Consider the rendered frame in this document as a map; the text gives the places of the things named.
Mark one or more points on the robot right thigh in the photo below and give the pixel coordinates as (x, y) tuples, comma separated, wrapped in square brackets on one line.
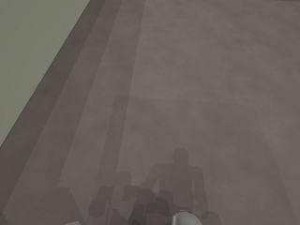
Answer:
[(185, 218)]

